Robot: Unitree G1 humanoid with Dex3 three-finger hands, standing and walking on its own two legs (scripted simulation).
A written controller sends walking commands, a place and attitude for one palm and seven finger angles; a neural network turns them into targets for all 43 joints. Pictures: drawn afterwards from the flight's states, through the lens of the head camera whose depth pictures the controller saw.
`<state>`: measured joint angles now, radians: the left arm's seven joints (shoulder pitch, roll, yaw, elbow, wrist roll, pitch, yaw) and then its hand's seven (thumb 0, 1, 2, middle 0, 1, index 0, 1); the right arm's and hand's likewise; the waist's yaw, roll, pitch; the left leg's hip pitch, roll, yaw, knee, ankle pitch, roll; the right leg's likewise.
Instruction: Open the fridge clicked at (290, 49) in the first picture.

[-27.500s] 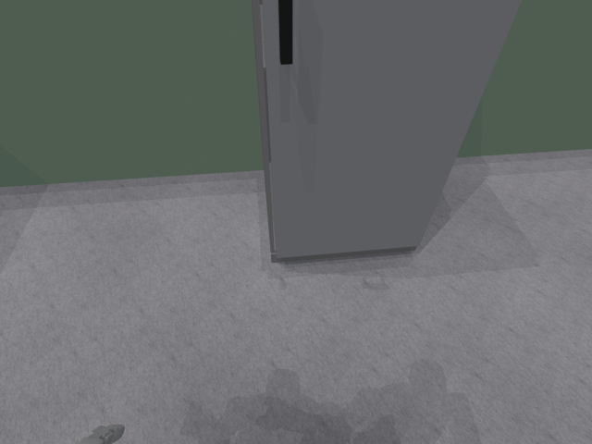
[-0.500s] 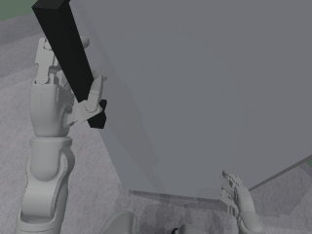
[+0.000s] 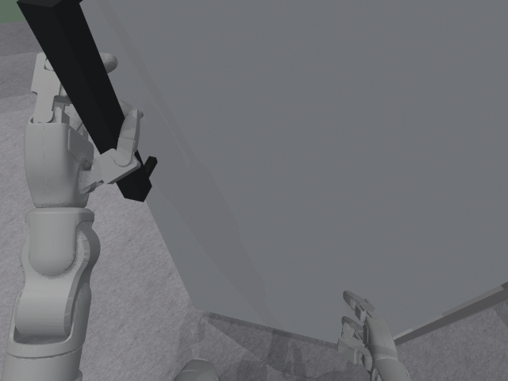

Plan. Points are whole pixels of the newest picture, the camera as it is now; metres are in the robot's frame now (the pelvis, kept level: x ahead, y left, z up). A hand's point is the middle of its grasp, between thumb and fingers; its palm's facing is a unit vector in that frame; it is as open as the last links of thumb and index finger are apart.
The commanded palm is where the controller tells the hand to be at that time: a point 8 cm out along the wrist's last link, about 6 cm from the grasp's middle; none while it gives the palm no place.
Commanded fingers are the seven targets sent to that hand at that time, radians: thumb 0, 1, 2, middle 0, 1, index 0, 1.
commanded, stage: walk backward, drawing the door open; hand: left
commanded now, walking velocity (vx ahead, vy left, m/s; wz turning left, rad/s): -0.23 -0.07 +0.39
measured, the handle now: (117, 110) +0.33 +0.19 +0.25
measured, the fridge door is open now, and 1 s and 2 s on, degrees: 59 78 73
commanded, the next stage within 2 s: stop walking and hold the door back in 0.58 s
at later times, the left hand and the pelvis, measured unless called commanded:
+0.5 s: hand (84, 253) +0.18 +0.17 +0.23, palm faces +0.36 -0.92 -0.15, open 7.7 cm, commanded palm +0.13 +0.22 +0.22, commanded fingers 0.00 0.90 0.90 -0.45 -1.40 -0.45 -1.40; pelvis -0.09 -0.06 +0.02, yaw +12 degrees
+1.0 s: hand (64, 341) +0.12 +0.16 +0.24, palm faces +0.43 -0.89 -0.14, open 7.8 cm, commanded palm +0.09 +0.21 +0.22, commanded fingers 0.00 0.90 0.90 -0.45 -1.40 -0.45 -1.40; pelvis -0.20 -0.10 +0.00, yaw +13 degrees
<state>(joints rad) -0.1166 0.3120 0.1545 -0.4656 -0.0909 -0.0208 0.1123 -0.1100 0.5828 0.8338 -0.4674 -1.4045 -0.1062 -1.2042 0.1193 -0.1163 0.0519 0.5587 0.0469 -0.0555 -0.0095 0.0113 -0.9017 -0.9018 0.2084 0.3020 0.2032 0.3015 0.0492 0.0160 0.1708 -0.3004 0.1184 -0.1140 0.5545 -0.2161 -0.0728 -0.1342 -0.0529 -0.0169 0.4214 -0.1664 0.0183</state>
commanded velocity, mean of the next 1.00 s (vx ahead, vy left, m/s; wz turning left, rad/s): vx -0.08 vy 0.01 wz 0.21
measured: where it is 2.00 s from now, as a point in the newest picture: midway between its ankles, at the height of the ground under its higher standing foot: outside the picture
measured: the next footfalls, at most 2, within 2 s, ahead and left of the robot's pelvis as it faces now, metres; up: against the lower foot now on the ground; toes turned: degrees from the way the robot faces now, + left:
left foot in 0.26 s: -0.03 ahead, +0.05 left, +0.00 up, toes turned +14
right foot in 0.62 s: -0.05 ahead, -0.24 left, +0.00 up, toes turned +10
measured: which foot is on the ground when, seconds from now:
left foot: down 0.00-0.00, up 0.02-0.24, down 0.26-0.62, up 0.64-0.92, down 0.94-1.00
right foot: down 0.00-0.28, up 0.30-0.60, down 0.62-0.98, up 1.00-1.00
